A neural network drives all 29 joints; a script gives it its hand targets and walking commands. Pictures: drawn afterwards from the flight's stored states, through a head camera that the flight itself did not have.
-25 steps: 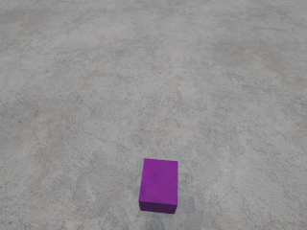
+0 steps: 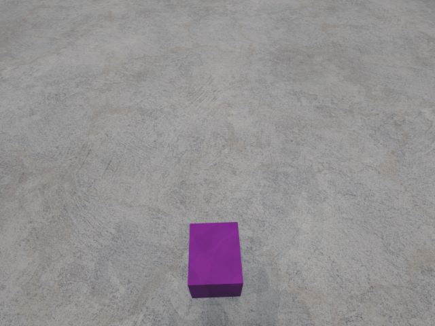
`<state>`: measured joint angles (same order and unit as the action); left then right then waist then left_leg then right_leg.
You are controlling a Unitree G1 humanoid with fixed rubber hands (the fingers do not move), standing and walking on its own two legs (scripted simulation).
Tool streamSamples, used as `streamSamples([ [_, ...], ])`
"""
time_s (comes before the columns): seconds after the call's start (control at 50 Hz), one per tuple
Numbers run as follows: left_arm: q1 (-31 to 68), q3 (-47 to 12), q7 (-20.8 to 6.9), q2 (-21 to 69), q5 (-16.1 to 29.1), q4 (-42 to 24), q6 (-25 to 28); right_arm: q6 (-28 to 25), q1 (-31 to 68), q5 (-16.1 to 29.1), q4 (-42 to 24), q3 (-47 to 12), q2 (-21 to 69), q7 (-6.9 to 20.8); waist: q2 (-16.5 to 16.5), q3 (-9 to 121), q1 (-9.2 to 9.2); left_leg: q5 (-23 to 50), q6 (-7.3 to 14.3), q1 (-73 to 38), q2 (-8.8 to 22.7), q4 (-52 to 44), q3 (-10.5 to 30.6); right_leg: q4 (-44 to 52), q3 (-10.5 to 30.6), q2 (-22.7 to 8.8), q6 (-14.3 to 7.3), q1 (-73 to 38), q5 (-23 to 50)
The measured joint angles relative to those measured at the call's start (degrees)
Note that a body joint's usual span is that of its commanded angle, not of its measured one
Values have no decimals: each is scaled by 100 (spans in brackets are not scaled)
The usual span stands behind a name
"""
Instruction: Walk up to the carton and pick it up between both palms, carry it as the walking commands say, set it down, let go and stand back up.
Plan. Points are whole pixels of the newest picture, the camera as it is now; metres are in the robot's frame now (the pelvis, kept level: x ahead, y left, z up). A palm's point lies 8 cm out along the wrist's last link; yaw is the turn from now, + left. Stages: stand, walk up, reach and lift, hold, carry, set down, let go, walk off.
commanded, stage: walk up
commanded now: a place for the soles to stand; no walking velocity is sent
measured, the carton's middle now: (215, 259) +0.47 +0.03 -0.67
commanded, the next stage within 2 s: reach and lift in 1.22 s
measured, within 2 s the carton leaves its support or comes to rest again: neither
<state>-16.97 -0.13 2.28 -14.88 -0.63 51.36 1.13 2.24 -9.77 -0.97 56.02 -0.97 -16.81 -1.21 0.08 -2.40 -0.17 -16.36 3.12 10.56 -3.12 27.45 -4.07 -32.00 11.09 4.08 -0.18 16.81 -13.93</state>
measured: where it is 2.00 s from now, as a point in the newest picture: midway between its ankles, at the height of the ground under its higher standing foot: outside the picture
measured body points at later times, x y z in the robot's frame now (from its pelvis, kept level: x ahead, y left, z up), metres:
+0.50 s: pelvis +0.00 +0.00 -0.01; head +0.01 -0.02 +0.44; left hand +0.10 +0.27 -0.13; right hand +0.06 -0.28 -0.15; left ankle -0.02 +0.09 -0.73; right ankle +0.03 -0.11 -0.73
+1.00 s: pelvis +0.00 +0.01 -0.01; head +0.01 +0.00 +0.44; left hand +0.11 +0.26 -0.13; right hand +0.03 -0.27 -0.15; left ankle -0.02 +0.09 -0.73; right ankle +0.03 -0.10 -0.73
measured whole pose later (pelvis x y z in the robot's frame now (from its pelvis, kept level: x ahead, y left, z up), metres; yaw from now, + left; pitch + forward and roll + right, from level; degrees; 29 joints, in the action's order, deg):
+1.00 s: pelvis +0.00 +0.01 -0.01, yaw -10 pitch -2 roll +2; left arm -16.5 -1.2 2.8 -14.5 -1.1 48.2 0.6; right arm 3.7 -11.7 -1.2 51.8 -1.1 -17.1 -0.8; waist 0.0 -3.6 0.1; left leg -20.2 4.1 9.8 -1.6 31.4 -11.5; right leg -36.7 13.4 6.0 -0.2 19.1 -14.9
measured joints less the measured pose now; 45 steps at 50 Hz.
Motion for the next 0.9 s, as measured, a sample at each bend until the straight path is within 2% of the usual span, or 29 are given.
streamSamples([
  [0.34, -24, 58, 1, -90, 20, -441, -35, 48, -23, -37, -412, 4, -106, 37, -10, -73, 58, -218, 48, 83, 79, 293, -413, -385, 381, 162, 42, 231, -107],
  [0.42, -41, 87, 21, -110, 8, -550, -55, 86, -14, -51, -451, -15, -96, 27, -50, -138, 29, -344, 65, 61, 122, 471, -558, -688, 89, 101, -101, 328, -184],
  [0.5, -46, 48, 14, -19, -37, -587, -45, 152, -3, -66, -521, -16, -86, 47, 62, -159, 68, -500, -20, 119, 254, 722, -578, -647, 30, 177, -47, 272, -246],
  [0.56, -65, -5, 30, 50, -18, -554, -41, 153, -66, -39, -563, -14, -89, 70, 136, -98, 54, -452, -59, 115, 173, 618, -420, -470, 63, 196, -67, 229, -160],
  [0.6, -72, -30, 30, 57, 6, -482, -66, 88, -144, -23, -542, -19, -64, 61, 133, -46, 50, -333, 46, 31, 134, 399, -436, -297, 119, 177, -20, 171, -70],
  [0.68, -31, -45, -4, 0, 11, -396, -57, -14, -293, 4, -430, -43, -3, 29, 38, -16, 34, -211, 108, -86, 79, 126, -520, -191, 198, 138, 19, 148, 17],
  [0.74, 8, -41, 6, -23, -13, -376, -46, 7, -309, 7, -343, -67, 33, 28, -30, -57, 5, -244, 112, -119, 88, 158, -587, -228, 108, 104, 25, 140, -24],
  [0.9, 69, -102, 43, 50, -47, -331, -50, 132, -223, -12, -377, -38, 13, 36, -36, -129, 17, -364, 93, -104, 129, 354, -680, -420, 174, 161, -4, 182, -89],
])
